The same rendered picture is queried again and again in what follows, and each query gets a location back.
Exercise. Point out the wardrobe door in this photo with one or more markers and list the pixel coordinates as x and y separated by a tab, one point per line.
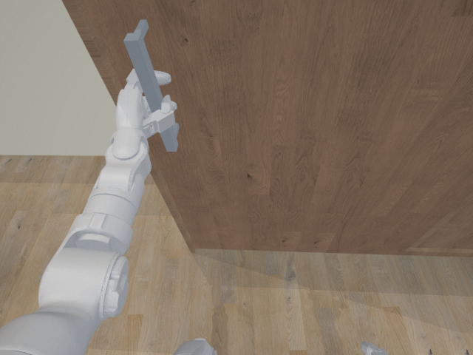
331	126
454	231

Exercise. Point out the left robot hand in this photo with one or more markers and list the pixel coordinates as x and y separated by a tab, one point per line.
132	108

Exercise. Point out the robot left thigh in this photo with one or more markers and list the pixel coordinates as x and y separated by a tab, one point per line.
195	347

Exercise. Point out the left robot forearm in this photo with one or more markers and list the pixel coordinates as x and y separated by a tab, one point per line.
106	222

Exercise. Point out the handle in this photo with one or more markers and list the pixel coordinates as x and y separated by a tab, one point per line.
139	56

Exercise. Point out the robot left upper arm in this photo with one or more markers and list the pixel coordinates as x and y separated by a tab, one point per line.
83	287

